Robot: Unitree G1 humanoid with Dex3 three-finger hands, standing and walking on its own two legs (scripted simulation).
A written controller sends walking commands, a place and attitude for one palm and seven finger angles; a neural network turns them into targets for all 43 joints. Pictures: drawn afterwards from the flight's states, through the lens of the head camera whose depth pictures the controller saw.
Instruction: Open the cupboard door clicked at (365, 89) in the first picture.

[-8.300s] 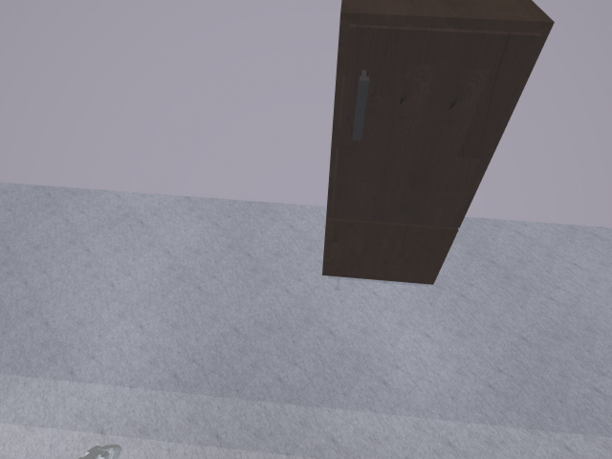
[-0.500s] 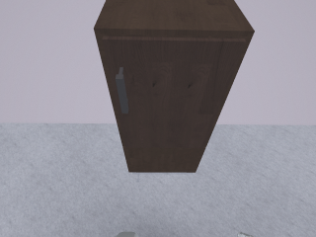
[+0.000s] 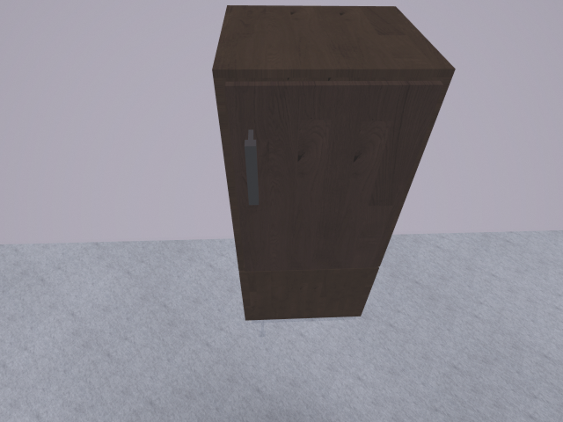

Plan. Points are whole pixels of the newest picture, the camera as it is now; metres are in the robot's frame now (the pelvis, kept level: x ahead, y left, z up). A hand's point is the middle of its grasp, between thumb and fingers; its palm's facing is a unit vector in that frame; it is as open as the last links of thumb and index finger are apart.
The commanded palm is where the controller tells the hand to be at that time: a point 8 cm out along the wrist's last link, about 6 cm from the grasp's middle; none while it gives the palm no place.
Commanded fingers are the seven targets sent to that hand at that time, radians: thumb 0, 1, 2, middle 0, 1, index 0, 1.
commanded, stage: come to a stop and stand still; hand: left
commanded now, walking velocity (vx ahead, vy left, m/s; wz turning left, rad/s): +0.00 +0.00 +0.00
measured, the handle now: (252, 168) +0.60 +0.09 +0.02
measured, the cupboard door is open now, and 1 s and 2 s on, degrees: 0 0 0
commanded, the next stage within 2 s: look again from close up in 0.20 s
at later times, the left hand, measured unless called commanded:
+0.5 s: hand out of the picture -0.05 +0.16 -0.17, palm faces +0.06 -0.99 -0.16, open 7.4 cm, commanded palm none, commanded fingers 0.00 0.90 0.90 -0.20 -0.30 -0.20 -0.30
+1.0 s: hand out of the picture -0.07 +0.14 -0.19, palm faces +0.08 -0.99 -0.10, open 7.4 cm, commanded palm none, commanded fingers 0.00 0.90 0.90 -0.20 -0.30 -0.20 -0.30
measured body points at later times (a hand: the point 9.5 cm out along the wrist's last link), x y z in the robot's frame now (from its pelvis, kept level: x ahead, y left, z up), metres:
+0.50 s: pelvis -0.02 +0.01 +0.01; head -0.05 +0.01 +0.46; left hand -0.05 +0.22 -0.16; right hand +0.00 -0.22 -0.15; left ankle +0.05 +0.04 -0.73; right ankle +0.05 -0.13 -0.73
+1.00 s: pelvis -0.06 -0.01 +0.00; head -0.08 +0.02 +0.44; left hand -0.07 +0.19 -0.18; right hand -0.07 -0.23 -0.15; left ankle +0.05 +0.04 -0.73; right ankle +0.04 -0.13 -0.72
